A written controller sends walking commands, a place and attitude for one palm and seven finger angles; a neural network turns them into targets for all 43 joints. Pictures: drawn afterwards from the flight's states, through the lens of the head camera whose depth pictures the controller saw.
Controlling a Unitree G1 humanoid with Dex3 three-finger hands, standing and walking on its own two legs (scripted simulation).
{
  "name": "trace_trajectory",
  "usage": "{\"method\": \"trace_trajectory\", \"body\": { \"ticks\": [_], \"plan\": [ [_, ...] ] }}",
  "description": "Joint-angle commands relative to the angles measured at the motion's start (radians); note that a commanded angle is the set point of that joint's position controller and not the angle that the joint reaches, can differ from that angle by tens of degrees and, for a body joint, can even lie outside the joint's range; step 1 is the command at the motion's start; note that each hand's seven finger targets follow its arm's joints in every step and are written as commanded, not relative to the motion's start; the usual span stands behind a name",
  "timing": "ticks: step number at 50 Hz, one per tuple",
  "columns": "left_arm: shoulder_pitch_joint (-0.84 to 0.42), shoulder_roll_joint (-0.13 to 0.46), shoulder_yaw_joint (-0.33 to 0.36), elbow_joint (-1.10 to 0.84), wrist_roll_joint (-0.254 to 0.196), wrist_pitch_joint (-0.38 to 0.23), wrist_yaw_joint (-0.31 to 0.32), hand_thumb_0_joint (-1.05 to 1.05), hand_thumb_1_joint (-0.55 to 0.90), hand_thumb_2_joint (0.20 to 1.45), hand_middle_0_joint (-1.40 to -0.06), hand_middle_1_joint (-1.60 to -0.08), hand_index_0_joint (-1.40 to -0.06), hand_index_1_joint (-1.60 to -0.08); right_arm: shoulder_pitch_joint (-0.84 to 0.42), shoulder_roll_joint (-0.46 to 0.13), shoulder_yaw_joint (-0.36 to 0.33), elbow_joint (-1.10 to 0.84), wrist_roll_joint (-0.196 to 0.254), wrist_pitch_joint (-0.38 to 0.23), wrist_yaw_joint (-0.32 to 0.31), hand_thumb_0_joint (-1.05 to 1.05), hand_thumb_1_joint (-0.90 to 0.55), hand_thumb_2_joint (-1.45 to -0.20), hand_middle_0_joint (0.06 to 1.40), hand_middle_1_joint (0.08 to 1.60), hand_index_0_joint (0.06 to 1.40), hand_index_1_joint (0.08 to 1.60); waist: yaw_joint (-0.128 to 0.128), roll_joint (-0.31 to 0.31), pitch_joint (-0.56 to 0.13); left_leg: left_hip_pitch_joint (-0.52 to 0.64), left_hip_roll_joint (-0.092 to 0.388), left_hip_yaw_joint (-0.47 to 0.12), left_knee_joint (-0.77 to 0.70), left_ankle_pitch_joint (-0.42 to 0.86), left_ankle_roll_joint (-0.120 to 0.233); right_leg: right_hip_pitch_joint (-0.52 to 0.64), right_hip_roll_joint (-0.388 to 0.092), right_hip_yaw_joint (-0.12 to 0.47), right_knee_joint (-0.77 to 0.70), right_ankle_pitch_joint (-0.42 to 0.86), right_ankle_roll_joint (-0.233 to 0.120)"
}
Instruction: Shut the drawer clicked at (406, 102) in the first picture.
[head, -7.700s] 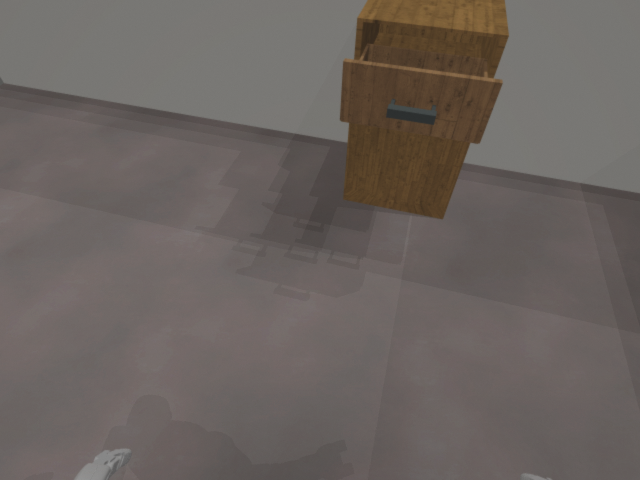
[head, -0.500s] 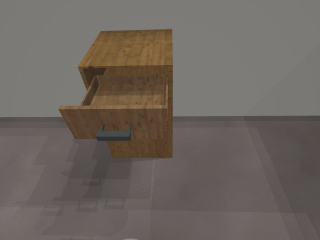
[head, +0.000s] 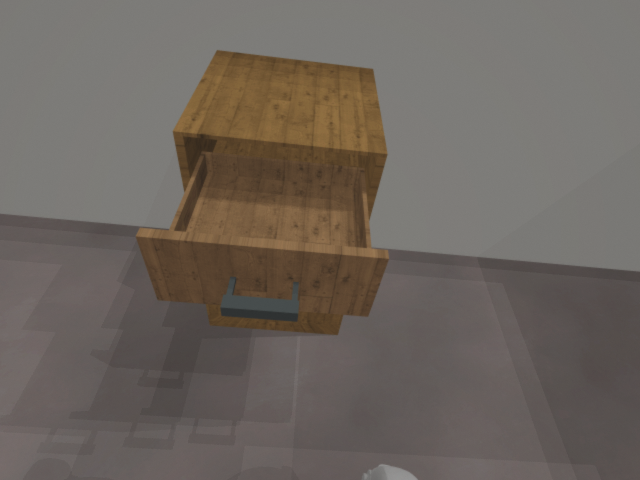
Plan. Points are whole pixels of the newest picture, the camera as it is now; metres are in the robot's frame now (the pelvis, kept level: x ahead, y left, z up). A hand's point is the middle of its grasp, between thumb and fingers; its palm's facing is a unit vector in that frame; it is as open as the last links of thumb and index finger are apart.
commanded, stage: take the last steps up to it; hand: left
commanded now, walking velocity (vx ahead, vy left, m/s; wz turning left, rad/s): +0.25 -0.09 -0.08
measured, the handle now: (262, 296) +0.42 +0.13 -0.09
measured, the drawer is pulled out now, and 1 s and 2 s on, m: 0.30 0.30 0.30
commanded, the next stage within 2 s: come to a stop and stand still in 0.26 s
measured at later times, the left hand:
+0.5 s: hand (244, 421) +0.25 +0.12 -0.18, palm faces -0.01 -0.98 -0.21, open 7.1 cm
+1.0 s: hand out of the picture +0.13 +0.18 -0.19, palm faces +0.03 -0.98 -0.20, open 7.4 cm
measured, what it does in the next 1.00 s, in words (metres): walks ahead: right foot, then left foot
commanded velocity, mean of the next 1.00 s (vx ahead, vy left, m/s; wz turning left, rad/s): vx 0.00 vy -0.04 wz -0.02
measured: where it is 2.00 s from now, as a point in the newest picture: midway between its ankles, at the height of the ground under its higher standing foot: outside the picture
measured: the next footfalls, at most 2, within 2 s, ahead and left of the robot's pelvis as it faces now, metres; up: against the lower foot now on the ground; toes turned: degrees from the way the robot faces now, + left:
right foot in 0.36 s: +0.24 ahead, -0.13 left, +0.00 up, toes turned -8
left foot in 0.80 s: +0.15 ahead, +0.08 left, +0.00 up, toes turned -2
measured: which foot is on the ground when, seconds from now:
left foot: down 0.00-0.38, up 0.40-0.78, down 0.80-1.00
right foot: up 0.00-0.34, down 0.36-0.82, up 0.84-1.00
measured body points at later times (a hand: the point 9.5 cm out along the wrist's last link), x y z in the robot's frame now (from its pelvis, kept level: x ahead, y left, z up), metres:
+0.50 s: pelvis +0.15 -0.05 -0.02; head +0.17 -0.05 +0.43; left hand +0.25 +0.18 -0.17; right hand +0.07 -0.24 -0.18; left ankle +0.06 +0.08 -0.66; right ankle +0.20 -0.12 -0.75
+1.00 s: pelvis +0.12 +0.00 -0.01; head +0.13 +0.01 +0.44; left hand +0.13 +0.23 -0.17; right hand +0.14 -0.23 -0.16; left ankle +0.13 +0.11 -0.75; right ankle +0.09 -0.12 -0.71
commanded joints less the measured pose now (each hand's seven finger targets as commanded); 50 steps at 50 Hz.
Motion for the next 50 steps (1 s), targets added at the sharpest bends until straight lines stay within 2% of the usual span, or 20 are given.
{"method": "trace_trajectory", "body": {
  "ticks": [1,10,15,16,17,18,19,20,21,23,25,29,34,36,39,41,42,43,45,50],
  "plan": [
    [0.016,0.008,0.008,-0.041,-0.005,0.005,-0.004,0.0,0.9,0.9,-0.2,-0.3,-0.2,-0.3,0.13,-0.088,-0.007,0.016,-0.002,-0.015,-0.015,0.0,-0.9,-0.9,0.2,0.3,0.2,0.3,-0.005,0.192,0.118,0.007,0.271,-0.147,-0.1,0.621,-0.023,-0.156,0.001,0.028,0.033,0.051,-0.008],
    [-0.269,-0.009,-0.015,-0.146,-0.01,-0.004,-0.011,0.0,0.9,0.9,-0.2,-0.3,-0.2,-0.3,0.269,-0.084,-0.005,0.081,-0.024,-0.006,-0.024,0.0,-0.9,-0.9,0.2,0.3,0.2,0.3,-0.082,0.133,0.184,0.12,0.314,-0.163,-0.043,0.773,0.059,-0.184,0.011,-0.036,-0.227,-0.014,-0.052],
    [-0.073,0.01,-0.011,-0.093,-0.012,-0.025,0.003,0.0,0.9,0.9,-0.2,-0.3,-0.2,-0.3,0.202,-0.127,-0.021,0.076,-0.01,0.01,-0.019,0.0,-0.9,-0.9,0.2,0.3,0.2,0.3,0.008,0.161,0.029,0.035,0.275,-0.08,0.2,1.05,0.024,0.262,0.112,-0.103,-0.481,0.004,-0.107],
    [0.021,0.025,-0.003,-0.064,-0.008,-0.035,0.005,0.0,0.9,0.9,-0.2,-0.3,-0.2,-0.3,0.185,-0.127,-0.023,0.068,-0.003,0.011,-0.015,0.0,-0.9,-0.9,0.2,0.3,0.2,0.3,0.052,0.152,-0.015,-0.016,0.245,-0.057,0.314,0.975,0.002,0.407,0.119,-0.111,-0.569,0.09,-0.114],
    [0.131,0.072,0.01,-0.028,-0.004,-0.049,0.01,0.0,0.9,0.9,-0.2,-0.3,-0.2,-0.3,0.173,-0.111,-0.025,0.057,0.008,0.01,-0.008,0.0,-0.9,-0.9,0.2,0.3,0.2,0.3,0.098,0.109,-0.082,-0.174,0.2,-0.048,0.524,0.784,-0.023,0.626,0.033,-0.011,-0.602,0.271,-0.166],
    [0.222,0.148,0.028,-0.008,-0.008,-0.059,0.022,0.0,0.9,0.9,-0.2,-0.3,-0.2,-0.3,0.197,-0.049,-0.021,0.036,0.022,0.006,-0.005,0.0,-0.9,-0.9,0.2,0.3,0.2,0.3,0.102,-0.065,-0.199,-0.408,0.04,-0.013,0.858,-0.021,-0.067,0.828,-0.252,0.374,-0.637,0.699,-0.301],
    [0.186,0.171,0.024,-0.016,-0.026,-0.06,0.026,0.0,0.9,0.9,-0.2,-0.3,-0.2,-0.3,0.204,-0.05,-0.022,0.034,0.026,0.018,-0.01,0.0,-0.9,-0.9,0.2,0.3,0.2,0.3,0.059,-0.026,-0.23,-0.4,0.014,-0.119,1.062,-0.346,-0.062,0.715,-0.368,0.46,-0.728,0.826,-0.387],
    [0.079,0.138,0.012,-0.051,-0.026,-0.047,0.037,0.0,0.9,0.9,-0.2,-0.3,-0.2,-0.3,0.177,-0.031,-0.018,0.02,0.023,0.031,-0.015,0.0,-0.9,-0.9,0.2,0.3,0.2,0.3,0.019,0.083,-0.08,-0.392,0.053,-0.184,1.033,-0.307,-0.051,0.538,-0.338,0.353,-0.766,0.817,-0.374],
    [0.003,0.115,0.005,-0.067,-0.017,-0.05,0.036,0.0,0.9,0.9,-0.2,-0.3,-0.2,-0.3,0.183,0.009,-0.009,0.023,0.014,0.042,-0.01,0.0,-0.9,-0.9,0.2,0.3,0.2,0.3,-0.005,0.011,-0.063,-0.377,0.078,-0.183,1.025,-0.268,-0.072,0.432,-0.323,0.355,-0.797,0.704,-0.342],
    [-0.115,0.046,-0.018,-0.083,-0.013,-0.042,0.044,0.0,0.9,0.9,-0.2,-0.3,-0.2,-0.3,0.176,0.024,-0.003,0.044,0.008,0.075,-0.014,0.0,-0.9,-0.9,0.2,0.3,0.2,0.3,-0.073,0.078,0.039,-0.27,0.113,-0.19,0.921,-0.212,-0.084,0.172,-0.251,0.194,-0.832,0.609,-0.268],
    [-0.149,0.046,-0.008,-0.109,0.003,-0.034,0.056,0.0,0.9,0.9,-0.2,-0.3,-0.2,-0.3,0.195,0.047,-0.013,0.043,0.014,0.096,-0.012,0.0,-0.9,-0.9,0.2,0.3,0.2,0.3,-0.103,0.106,0.039,-0.218,0.088,-0.157,0.758,-0.214,-0.096,0.097,-0.202,0.094,-0.797,0.618,-0.235],
    [-0.081,0.083,0.006,-0.096,0.003,-0.013,0.049,0.0,0.9,0.9,-0.2,-0.3,-0.2,-0.3,0.088,0.0,-0.023,-0.005,0.002,0.116,0.0,0.0,-0.9,-0.9,0.2,0.3,0.2,0.3,-0.04,-0.036,-0.008,-0.303,0.059,-0.134,0.674,-0.211,-0.116,0.24,-0.208,0.145,-0.787,0.535,-0.236],
    [-0.09,0.121,0.019,-0.12,0.011,0.005,0.052,0.0,0.9,0.9,-0.2,-0.3,-0.2,-0.3,0.003,-0.045,-0.033,-0.049,0.005,0.114,0.005,0.0,-0.9,-0.9,0.2,0.3,0.2,0.3,-0.02,-0.147,-0.072,-0.305,0.042,-0.142,0.574,-0.225,-0.129,0.339,-0.209,0.168,-0.736,0.603,-0.244],
    [-0.098,0.131,0.021,-0.127,0.012,0.011,0.055,0.0,0.9,0.9,-0.2,-0.3,-0.2,-0.3,0.008,-0.045,-0.031,-0.052,0.009,0.106,0.007,0.0,-0.9,-0.9,0.2,0.3,0.2,0.3,-0.029,-0.134,-0.096,-0.252,0.041,-0.134,0.441,-0.174,-0.127,0.343,-0.194,0.166,-0.712,0.534,-0.226],
    [-0.097,0.099,0.012,-0.124,-0.004,0.022,0.054,0.0,0.9,0.9,-0.2,-0.3,-0.2,-0.3,0.057,-0.056,-0.026,-0.024,0.011,0.088,0.008,0.0,-0.9,-0.9,0.2,0.3,0.2,0.3,-0.055,-0.031,-0.107,-0.039,0.058,-0.125,0.071,0.118,-0.111,0.254,-0.107,0.128,-0.613,0.23,-0.125],
    [-0.039,0.014,-0.008,-0.122,-0.021,0.027,0.048,0.0,0.9,0.9,-0.2,-0.3,-0.2,-0.3,-0.019,-0.148,-0.029,-0.062,-0.007,0.068,0.001,0.0,-0.9,-0.9,0.2,0.3,0.2,0.3,-0.012,0.331,-0.014,-0.163,0.329,-0.408,-0.066,0.392,-0.02,0.167,0.064,0.031,-0.428,-0.22,-0.02],
    [-0.019,0.029,-0.005,-0.104,-0.014,0.031,0.049,0.0,0.9,0.9,-0.2,-0.3,-0.2,-0.3,-0.086,-0.141,-0.018,-0.077,-0.015,0.07,-0.001,0.0,-0.9,-0.9,0.2,0.3,0.2,0.3,0.006,0.25,0.024,-0.288,0.358,-0.378,-0.08,0.355,0.048,0.241,0.059,0.062,-0.307,-0.283,-0.017],
    [-0.007,0.031,-0.001,-0.076,-0.008,0.046,0.048,0.0,0.9,0.9,-0.2,-0.3,-0.2,-0.3,-0.132,-0.122,-0.011,-0.067,-0.015,0.062,-0.015,0.0,-0.9,-0.9,0.2,0.3,0.2,0.3,0.021,0.292,0.037,-0.313,0.321,-0.356,-0.103,0.327,0.036,0.241,0.058,0.098,-0.233,-0.252,-0.005],
    [0.029,0.036,-0.001,-0.052,-0.004,0.051,0.039,0.0,0.9,0.9,-0.2,-0.3,-0.2,-0.3,-0.17,-0.113,-0.005,-0.068,-0.016,0.065,-0.019,0.0,-0.9,-0.9,0.2,0.3,0.2,0.3,0.039,0.244,0.057,-0.32,0.272,-0.295,-0.079,0.239,0.04,0.232,0.07,0.104,-0.186,-0.202,-0.003],
    [0.015,0.016,-0.018,-0.038,-0.002,0.038,0.029,0.0,0.9,0.9,-0.2,-0.3,-0.2,-0.3,-0.103,-0.13,-0.019,-0.024,-0.014,0.067,-0.016,0.0,-0.9,-0.9,0.2,0.3,0.2,0.3,-0.014,0.205,0.073,-0.183,0.262,-0.299,-0.076,0.101,0.071,0.195,0.048,0.047,-0.351,-0.224,0.012]
  ]
}}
